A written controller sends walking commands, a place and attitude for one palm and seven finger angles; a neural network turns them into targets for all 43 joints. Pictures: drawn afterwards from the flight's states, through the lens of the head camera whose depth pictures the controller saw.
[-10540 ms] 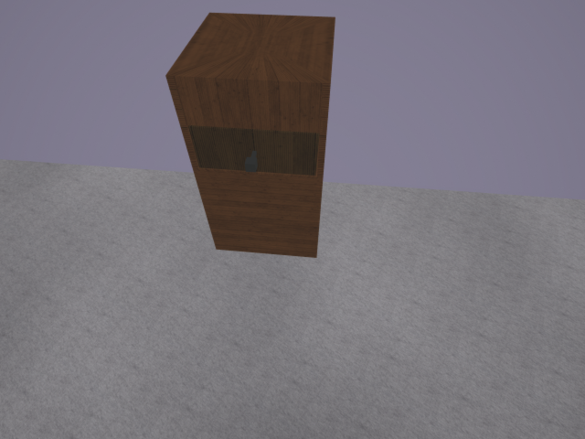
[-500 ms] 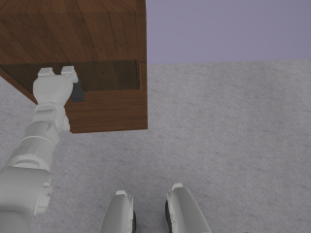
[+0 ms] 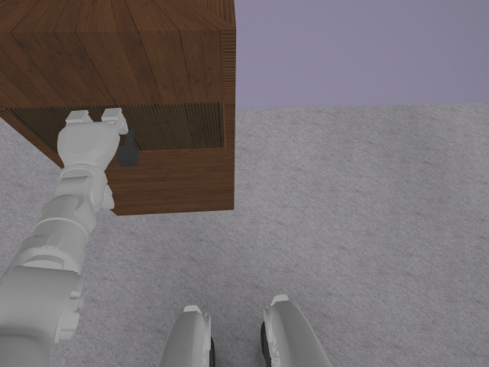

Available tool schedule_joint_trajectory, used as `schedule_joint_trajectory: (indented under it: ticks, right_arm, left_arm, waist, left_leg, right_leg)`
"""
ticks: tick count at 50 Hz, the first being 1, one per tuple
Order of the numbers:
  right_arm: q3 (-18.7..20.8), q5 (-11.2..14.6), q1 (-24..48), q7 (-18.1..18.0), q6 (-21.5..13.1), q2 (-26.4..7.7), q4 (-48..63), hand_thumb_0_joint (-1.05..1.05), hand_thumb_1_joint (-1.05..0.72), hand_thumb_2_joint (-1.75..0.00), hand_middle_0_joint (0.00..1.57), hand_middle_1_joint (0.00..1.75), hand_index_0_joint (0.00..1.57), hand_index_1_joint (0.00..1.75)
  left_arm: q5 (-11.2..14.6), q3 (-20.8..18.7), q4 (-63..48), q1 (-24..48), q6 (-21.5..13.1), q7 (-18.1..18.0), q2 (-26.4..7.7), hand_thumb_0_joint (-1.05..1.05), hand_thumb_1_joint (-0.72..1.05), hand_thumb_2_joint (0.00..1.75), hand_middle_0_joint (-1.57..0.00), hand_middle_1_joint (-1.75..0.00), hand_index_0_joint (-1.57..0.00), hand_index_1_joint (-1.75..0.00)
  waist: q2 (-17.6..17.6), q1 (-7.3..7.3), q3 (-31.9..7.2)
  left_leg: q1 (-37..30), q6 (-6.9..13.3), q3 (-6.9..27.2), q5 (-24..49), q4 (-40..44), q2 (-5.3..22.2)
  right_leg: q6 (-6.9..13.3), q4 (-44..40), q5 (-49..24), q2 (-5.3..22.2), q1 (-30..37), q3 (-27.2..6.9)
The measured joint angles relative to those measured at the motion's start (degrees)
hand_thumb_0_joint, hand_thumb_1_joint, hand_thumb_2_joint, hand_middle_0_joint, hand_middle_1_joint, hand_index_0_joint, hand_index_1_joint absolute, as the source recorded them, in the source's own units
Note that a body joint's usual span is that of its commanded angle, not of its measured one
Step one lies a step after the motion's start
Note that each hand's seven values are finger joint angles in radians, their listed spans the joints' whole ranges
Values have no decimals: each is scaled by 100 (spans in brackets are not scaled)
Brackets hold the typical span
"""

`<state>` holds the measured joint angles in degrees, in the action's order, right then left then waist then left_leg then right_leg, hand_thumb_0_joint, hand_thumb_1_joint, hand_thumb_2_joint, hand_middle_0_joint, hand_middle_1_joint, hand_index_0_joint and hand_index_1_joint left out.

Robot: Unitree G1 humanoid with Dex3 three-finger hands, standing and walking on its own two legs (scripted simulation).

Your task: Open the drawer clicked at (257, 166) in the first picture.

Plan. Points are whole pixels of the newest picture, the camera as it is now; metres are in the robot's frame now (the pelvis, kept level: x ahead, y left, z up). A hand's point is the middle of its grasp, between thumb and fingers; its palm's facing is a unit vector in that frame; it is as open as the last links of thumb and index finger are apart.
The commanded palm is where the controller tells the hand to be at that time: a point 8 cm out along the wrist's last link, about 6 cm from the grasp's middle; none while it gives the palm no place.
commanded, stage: move the hooked fingers above the handle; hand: left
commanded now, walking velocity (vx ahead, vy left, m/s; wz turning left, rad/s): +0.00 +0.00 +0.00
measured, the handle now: (128, 148) +0.53 +0.21 -0.10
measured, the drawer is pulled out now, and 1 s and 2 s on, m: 0.00 0.00 0.00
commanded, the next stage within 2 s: lower the fingers behind the handle in 0.82 s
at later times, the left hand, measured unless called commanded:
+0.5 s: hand (101, 159) +0.48 +0.23 -0.04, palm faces -0.11 +0.00 -0.99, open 13.8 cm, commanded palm +0.47 +0.22 +0.01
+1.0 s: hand (105, 155) +0.48 +0.23 -0.04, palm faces -0.07 -0.01 -1.00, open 13.8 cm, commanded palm +0.47 +0.22 +0.01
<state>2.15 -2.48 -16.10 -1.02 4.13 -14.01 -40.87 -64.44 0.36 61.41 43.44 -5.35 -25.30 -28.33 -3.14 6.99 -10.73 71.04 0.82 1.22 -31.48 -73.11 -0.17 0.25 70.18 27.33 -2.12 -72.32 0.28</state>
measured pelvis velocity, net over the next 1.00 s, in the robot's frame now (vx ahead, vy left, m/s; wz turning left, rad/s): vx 0.00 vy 0.00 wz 0.00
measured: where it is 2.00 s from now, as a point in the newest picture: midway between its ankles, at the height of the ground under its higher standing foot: outside the picture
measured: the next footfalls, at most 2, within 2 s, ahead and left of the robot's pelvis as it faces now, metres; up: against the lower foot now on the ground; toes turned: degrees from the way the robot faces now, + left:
none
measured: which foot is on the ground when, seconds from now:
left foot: down 0.00-1.00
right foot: down 0.00-1.00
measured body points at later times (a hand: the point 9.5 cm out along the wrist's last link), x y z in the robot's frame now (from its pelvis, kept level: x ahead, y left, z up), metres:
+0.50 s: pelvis +0.00 +0.00 +0.00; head +0.16 +0.01 +0.42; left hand +0.48 +0.23 +0.01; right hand +0.03 -0.26 -0.13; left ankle +0.01 +0.11 -0.62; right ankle +0.04 -0.12 -0.62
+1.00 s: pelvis +0.00 +0.00 +0.00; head +0.16 +0.01 +0.42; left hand +0.48 +0.22 +0.01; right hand +0.04 -0.27 -0.14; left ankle +0.01 +0.11 -0.62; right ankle +0.04 -0.12 -0.62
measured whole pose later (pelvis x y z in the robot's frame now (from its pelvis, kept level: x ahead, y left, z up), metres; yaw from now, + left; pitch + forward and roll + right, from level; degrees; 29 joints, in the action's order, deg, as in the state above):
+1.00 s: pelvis +0.00 +0.00 +0.00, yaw +0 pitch +30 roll -2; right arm 2.3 -2.8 -15.3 -0.7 4.5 -13.5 -41.8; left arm -64.7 1.4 61.5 44.8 -4.6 -27.7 -27.4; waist -3.1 7.1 -10.9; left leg 71.7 1.0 1.9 -31.9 -73.8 -0.4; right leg 0.1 70.2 27.7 -1.9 -72.4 0.9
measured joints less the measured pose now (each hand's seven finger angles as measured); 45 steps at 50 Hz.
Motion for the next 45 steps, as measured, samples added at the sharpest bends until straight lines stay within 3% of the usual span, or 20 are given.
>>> schedule_joint_trajectory:
  ticks: [5, 10, 14, 20, 24, 28, 33, 39, 45]
  right_arm:
    - [34, -27, 0, 3, -43, -29, -81, 0, -90, -89, 20, 30, 21, 30]
    - [17, -71, 110, 65, -13, -72, 10, 0, -90, -89, 20, 30, 21, 30]
    - [29, -82, 126, 116, 90, -87, 68, 0, -90, -89, 20, 30, 21, 30]
    - [-10, -17, 105, 106, 147, -19, 40, 0, -90, -89, 20, 30, 21, 30]
    - [-21, 5, 37, 42, 62, 38, -31, 0, -90, -89, 20, 30, 21, 30]
    - [-35, -7, 9, 0, -14, 41, -57, 0, -90, -89, 20, 30, 21, 30]
    - [-1, -58, 30, 28, -9, -36, 13, 0, -90, -89, 20, 30, 21, 30]
    - [30, -76, 83, 104, 135, -103, 69, 0, -90, -89, 20, 30, 21, 30]
    - [26, -28, 104, 82, 111, -17, -4, 0, -90, -89, 20, 30, 21, 30]
  left_arm:
    - [-129, 137, 59, 166, -265, -151, 62, 0, -49, 30, -32, -120, -32, -120]
    - [-243, -58, 262, 412, -121, -435, 51, 0, -49, 30, -32, -120, -32, -120]
    - [-257, -212, 36, 254, 0, -538, 95, 0, -48, 30, -34, -122, -35, -123]
    - [-93, -184, 68, 37, 302, -355, 69, 0, -48, 30, -33, -121, -34, -122]
    - [16, 51, 110, 63, 202, -152, 45, 0, -49, 30, -33, -120, -33, -121]
    - [-9, 160, 163, 219, -32, -34, 29, 0, -49, 30, -32, -120, -33, -120]
    - [-159, 14, 167, 337, -180, -171, 29, 0, -49, 30, -32, -120, -32, -120]
    - [-219, -248, 22, 87, -6, -469, 75, 0, -48, 30, -33, -122, -34, -121]
    - [-97, -125, 1, -13, 187, -382, 60, 0, -48, 30, -33, -121, -33, -120]
  waist:
    - [10, 38, -98]
    - [11, 179, -82]
    - [-11, 131, -32]
    - [-35, 38, 57]
    - [-13, 7, 26]
    - [27, 70, -47]
    - [16, 178, -110]
    - [-19, 100, -25]
    - [-18, 0, 59]
  left_leg:
    - [111, -4, 93, -58, -131, -20]
    - [338, 8, 91, -114, -305, -3]
    - [353, 26, 24, -124, -323, 20]
    - [99, 46, -41, -61, -118, 18]
    - [-15, 38, 6, -14, -4, -10]
    - [17, 23, 74, -30, -37, -16]
    - [210, 20, 93, -112, -212, 10]
    - [260, 46, -13, -165, -305, 38]
    - [163, 45, -20, -92, -175, 4]
  right_leg:
    - [8, 69, 60, 20, -53, 94]
    - [-2, 208, 88, 0, -272, 96]
    - [-25, 234, 75, -23, -317, 30]
    - [-48, 70, 18, -20, -94, -39]
    - [-38, -44, -2, 9, 44, 5]
    - [-20, -44, 18, 16, 47, 72]
    - [-15, 87, 70, -12, -133, 94]
    - [-45, 212, 97, -42, -238, -7]
    - [-48, 125, 58, -7, -147, -17]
